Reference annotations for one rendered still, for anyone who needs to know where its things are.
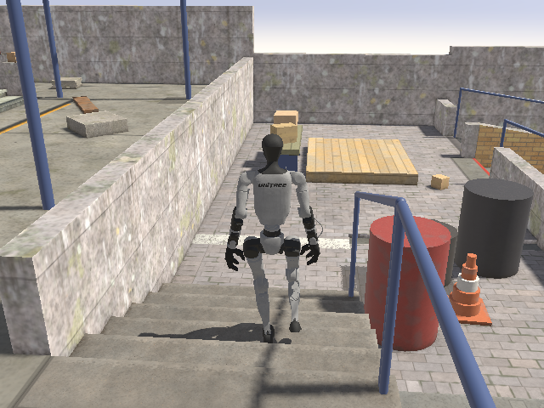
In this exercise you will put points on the robot right hand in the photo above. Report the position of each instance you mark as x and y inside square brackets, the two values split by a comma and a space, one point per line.
[315, 250]

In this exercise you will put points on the robot right forearm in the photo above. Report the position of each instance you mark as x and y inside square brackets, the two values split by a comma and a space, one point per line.
[309, 225]

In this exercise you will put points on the robot head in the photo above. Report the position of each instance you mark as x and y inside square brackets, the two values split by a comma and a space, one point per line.
[272, 146]

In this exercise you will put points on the robot left hand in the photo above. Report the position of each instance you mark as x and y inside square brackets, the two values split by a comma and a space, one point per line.
[230, 258]

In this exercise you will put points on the left robot upper arm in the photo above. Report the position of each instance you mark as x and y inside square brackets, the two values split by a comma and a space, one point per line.
[242, 192]

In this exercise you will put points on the right robot upper arm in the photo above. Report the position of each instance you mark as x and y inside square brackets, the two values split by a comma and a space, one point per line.
[302, 194]

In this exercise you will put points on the robot left forearm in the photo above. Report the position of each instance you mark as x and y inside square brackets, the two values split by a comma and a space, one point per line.
[235, 231]

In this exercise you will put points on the humanoid robot torso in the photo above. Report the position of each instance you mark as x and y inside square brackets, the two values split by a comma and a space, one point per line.
[272, 202]

